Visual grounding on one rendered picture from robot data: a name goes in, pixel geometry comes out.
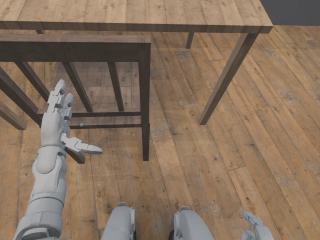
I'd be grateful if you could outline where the robot left shin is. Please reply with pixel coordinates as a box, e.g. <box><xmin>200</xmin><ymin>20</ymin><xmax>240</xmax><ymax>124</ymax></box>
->
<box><xmin>118</xmin><ymin>202</ymin><xmax>134</xmax><ymax>240</ymax></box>

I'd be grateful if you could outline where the chair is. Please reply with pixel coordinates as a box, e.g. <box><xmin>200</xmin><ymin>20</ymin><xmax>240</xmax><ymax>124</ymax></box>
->
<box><xmin>0</xmin><ymin>33</ymin><xmax>151</xmax><ymax>164</ymax></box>

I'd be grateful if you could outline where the left robot thigh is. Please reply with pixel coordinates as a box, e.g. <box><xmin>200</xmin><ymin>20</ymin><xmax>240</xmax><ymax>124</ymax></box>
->
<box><xmin>100</xmin><ymin>206</ymin><xmax>135</xmax><ymax>240</ymax></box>

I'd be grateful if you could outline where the right robot hand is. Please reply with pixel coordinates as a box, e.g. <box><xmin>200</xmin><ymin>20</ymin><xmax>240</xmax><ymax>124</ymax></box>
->
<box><xmin>239</xmin><ymin>210</ymin><xmax>274</xmax><ymax>240</ymax></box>

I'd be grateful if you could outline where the left robot hand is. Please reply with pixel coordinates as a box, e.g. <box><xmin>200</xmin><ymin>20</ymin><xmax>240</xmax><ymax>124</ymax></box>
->
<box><xmin>40</xmin><ymin>79</ymin><xmax>103</xmax><ymax>156</ymax></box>

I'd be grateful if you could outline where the left robot forearm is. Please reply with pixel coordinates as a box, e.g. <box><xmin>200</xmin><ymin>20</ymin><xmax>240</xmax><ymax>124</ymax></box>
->
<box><xmin>12</xmin><ymin>145</ymin><xmax>68</xmax><ymax>240</ymax></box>

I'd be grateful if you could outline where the table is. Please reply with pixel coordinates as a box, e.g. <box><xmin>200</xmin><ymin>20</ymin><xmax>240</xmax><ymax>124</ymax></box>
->
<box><xmin>0</xmin><ymin>0</ymin><xmax>273</xmax><ymax>130</ymax></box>

